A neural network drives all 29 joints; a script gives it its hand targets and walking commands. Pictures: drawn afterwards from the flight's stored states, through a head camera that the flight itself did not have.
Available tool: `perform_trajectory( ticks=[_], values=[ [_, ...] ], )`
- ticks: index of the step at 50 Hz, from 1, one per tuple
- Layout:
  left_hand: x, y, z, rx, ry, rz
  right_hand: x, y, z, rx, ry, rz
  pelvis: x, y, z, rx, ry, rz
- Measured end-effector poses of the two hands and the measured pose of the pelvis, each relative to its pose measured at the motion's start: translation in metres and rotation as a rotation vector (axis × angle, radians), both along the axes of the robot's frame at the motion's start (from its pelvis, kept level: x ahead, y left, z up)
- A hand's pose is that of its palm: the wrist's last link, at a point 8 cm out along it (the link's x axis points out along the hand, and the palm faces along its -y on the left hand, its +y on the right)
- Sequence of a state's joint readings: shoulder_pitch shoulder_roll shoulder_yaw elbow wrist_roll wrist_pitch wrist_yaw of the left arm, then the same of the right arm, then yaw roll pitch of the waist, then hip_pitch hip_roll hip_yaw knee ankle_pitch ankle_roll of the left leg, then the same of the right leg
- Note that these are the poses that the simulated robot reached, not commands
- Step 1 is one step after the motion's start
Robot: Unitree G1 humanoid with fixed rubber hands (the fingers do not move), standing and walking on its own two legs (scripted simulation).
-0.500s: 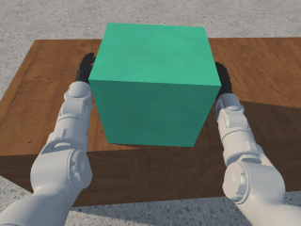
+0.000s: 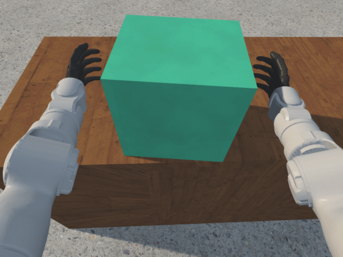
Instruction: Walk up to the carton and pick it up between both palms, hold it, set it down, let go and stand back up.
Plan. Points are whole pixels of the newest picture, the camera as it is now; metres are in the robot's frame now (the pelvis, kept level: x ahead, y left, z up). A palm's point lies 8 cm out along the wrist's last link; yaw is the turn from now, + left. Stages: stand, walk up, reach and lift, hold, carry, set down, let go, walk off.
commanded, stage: set down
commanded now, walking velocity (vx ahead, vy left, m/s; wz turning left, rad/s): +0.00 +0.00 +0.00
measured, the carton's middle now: (177, 92) +0.50 +0.00 +0.09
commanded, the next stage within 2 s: none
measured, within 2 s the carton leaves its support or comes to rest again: neither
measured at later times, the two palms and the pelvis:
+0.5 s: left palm (53, 38) +0.45 +0.24 +0.26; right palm (310, 53) +0.44 -0.23 +0.25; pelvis -0.02 +0.00 +0.00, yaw +2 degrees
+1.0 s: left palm (44, 37) +0.44 +0.24 +0.27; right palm (319, 49) +0.43 -0.23 +0.27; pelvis -0.01 -0.01 +0.01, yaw +2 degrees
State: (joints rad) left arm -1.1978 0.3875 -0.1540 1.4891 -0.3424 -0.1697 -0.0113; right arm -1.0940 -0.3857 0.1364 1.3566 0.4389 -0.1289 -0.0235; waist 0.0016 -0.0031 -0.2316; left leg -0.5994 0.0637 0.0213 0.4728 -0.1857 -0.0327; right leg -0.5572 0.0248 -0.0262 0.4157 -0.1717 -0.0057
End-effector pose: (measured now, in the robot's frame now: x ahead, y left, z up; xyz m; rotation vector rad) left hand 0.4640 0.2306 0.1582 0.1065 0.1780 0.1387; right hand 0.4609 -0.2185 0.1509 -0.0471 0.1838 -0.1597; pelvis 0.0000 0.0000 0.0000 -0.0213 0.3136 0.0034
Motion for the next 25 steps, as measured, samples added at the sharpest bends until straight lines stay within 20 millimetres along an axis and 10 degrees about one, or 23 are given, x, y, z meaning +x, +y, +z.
perform_trajectory(
  ticks=[12,25],
  values=[
    [-0.004,0.006,0.063,-0.039,-0.018,0.016,-0.006,-0.009,0.07,0.02,-0.017,-0.02,-0.01,-0.002,0.003,0.009,-0.036,0.004],
    [-0.009,0.006,0.1,-0.028,-0.005,0.027,-0.017,-0.011,0.099,0.077,0.03,-0.045,-0.019,-0.002,0.005,0.005,-0.064,0.027]
  ],
)
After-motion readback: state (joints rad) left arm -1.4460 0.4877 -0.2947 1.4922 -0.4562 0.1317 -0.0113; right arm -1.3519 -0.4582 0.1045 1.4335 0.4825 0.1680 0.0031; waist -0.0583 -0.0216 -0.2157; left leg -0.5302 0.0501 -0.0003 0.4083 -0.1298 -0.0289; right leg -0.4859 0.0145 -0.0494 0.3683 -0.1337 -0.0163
